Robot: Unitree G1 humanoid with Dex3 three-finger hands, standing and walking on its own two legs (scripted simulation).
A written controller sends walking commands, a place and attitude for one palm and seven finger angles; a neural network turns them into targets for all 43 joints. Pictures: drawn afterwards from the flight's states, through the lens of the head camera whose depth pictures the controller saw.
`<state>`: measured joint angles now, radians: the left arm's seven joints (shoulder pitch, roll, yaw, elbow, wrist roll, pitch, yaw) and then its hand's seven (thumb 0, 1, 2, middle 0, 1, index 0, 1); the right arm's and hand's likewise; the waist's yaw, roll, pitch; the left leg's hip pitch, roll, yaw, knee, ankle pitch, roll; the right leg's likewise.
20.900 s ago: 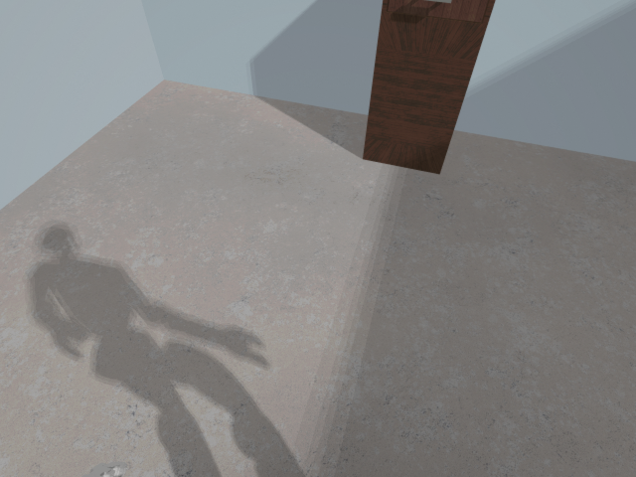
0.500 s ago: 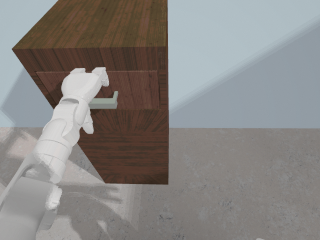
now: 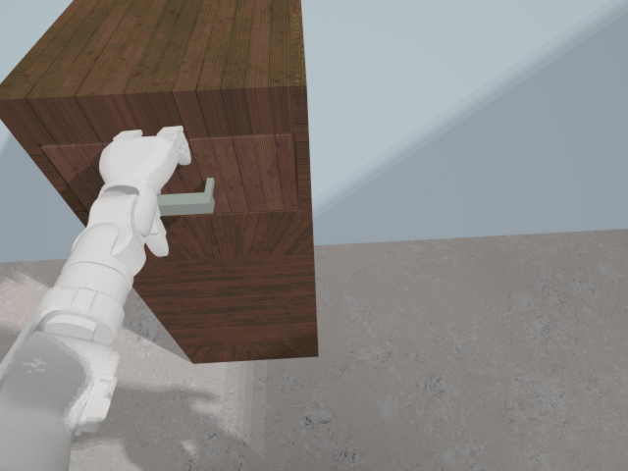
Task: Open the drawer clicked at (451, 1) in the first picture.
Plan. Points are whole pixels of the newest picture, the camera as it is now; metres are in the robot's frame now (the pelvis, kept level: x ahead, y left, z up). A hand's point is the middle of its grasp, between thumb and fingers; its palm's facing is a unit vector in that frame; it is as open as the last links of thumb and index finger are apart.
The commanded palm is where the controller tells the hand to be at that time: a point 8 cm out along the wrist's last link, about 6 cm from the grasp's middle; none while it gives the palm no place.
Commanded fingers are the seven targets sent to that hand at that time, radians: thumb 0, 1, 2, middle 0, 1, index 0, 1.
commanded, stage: re-aim the fingers above the handle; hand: left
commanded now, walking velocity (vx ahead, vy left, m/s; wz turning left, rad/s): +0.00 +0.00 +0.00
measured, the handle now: (180, 194) +0.51 +0.20 +0.05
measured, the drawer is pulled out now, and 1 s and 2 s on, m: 0.00 0.00 0.00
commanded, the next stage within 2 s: lower the fingers behind the handle in 1.24 s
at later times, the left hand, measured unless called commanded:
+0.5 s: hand (164, 193) +0.46 +0.19 +0.11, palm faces -0.01 -0.04 -1.00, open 13.8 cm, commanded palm +0.44 +0.19 +0.17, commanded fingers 0.00 -0.50 0.30 -0.30 -1.20 -0.30 -1.20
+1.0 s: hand (164, 194) +0.45 +0.19 +0.11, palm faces -0.02 -0.04 -1.00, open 13.8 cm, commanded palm +0.43 +0.20 +0.17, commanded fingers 0.00 -0.50 0.30 -0.30 -1.20 -0.30 -1.20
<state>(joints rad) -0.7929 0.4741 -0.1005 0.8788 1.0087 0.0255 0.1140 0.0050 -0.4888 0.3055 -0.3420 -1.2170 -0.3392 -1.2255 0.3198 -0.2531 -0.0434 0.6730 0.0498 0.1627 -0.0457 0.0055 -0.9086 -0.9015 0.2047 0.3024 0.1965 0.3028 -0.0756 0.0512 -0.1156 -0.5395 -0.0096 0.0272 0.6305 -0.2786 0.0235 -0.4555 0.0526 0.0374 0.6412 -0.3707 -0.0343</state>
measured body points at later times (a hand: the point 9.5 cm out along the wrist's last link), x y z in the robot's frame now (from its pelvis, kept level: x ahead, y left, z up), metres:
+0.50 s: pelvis +0.00 +0.01 +0.00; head +0.03 -0.01 +0.45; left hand +0.45 +0.19 +0.16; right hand +0.08 -0.25 -0.13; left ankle +0.01 +0.11 -0.72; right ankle -0.04 -0.10 -0.72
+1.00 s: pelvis +0.00 -0.01 +0.00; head +0.03 -0.03 +0.45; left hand +0.45 +0.19 +0.16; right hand +0.08 -0.27 -0.13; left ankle +0.01 +0.11 -0.72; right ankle -0.04 -0.10 -0.72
